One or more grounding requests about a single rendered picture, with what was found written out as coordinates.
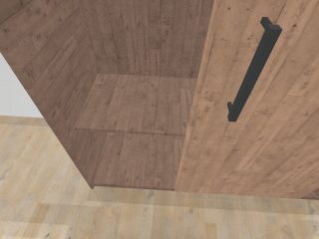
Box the handle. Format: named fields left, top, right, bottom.
left=227, top=17, right=282, bottom=122

